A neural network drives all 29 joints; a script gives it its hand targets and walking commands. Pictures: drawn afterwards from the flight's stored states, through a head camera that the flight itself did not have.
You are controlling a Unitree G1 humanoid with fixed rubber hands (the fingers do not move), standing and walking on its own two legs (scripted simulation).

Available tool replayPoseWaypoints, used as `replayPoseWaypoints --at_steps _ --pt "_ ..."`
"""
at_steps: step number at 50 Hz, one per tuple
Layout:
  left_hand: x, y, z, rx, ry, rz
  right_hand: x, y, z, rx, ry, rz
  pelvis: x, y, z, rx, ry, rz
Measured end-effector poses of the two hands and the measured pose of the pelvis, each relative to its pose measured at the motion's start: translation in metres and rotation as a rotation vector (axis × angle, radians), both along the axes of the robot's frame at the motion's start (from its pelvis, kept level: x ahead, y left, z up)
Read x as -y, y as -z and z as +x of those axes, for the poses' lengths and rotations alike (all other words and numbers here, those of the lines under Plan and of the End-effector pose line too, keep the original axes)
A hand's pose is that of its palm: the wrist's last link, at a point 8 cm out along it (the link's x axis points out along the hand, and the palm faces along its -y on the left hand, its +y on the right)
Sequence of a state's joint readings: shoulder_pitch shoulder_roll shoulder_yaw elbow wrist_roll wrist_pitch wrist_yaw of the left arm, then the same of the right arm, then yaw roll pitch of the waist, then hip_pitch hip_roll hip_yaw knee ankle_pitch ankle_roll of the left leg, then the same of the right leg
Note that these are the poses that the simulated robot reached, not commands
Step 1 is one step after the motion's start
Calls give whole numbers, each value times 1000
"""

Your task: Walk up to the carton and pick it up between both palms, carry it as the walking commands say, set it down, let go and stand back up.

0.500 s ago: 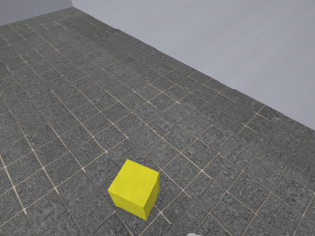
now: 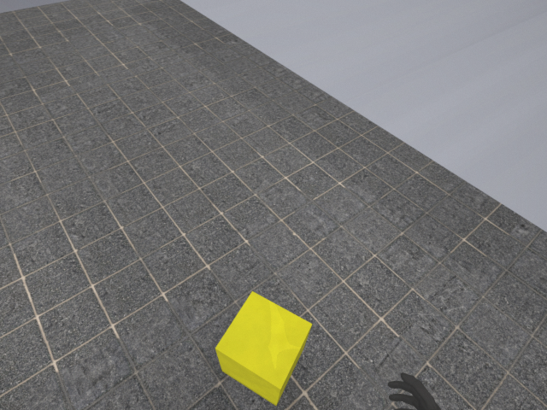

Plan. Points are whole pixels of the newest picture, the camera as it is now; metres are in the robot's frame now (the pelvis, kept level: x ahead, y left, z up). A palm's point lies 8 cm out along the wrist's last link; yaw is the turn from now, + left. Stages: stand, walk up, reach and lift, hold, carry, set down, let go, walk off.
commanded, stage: walk up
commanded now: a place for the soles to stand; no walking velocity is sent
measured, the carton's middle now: (264, 349) +0.40 +0.03 -0.63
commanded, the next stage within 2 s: none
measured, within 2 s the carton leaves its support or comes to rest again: neither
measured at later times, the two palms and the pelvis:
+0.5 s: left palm out of the picture +0.11 +0.25 -0.10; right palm out of the picture +0.06 -0.25 -0.10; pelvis +0.01 +0.01 +0.01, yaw -7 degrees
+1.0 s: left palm out of the picture +0.11 +0.35 -0.08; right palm out of the picture +0.12 -0.23 -0.10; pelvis +0.01 +0.07 +0.01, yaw -16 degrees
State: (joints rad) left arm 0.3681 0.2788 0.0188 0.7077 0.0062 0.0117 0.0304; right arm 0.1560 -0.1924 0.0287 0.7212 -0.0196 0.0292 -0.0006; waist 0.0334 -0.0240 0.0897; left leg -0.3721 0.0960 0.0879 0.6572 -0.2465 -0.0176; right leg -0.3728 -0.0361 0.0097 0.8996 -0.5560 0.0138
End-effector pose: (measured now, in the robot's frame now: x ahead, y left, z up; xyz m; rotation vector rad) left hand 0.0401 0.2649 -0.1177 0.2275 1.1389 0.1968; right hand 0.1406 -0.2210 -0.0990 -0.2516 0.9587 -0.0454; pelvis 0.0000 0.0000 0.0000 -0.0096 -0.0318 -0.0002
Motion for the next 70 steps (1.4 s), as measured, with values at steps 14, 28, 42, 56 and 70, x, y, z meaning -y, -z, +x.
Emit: replayPoseWaypoints --at_steps 14,28,42,56,70 --pt "2 -21 80 100 160 -14 19 2 -50 -58 150 -16 -14 -9 10 -2 78 15" --pt "12 -13 64 12 187 -23 37 5 -82 -132 211 -27 -7 -11 10 -12 132 24" --pt "-9 -25 67 -3 201 73 45 6 -71 -163 237 -56 -20 -13 16 -43 227 28" --pt "-149 -19 83 1 273 200 -61 2 -1 51 227 -21 -137 11 5 -37 307 38" --pt "-169 -20 151 186 501 87 -167 23 -148 -62 514 15 -231 12 -21 5 496 10"
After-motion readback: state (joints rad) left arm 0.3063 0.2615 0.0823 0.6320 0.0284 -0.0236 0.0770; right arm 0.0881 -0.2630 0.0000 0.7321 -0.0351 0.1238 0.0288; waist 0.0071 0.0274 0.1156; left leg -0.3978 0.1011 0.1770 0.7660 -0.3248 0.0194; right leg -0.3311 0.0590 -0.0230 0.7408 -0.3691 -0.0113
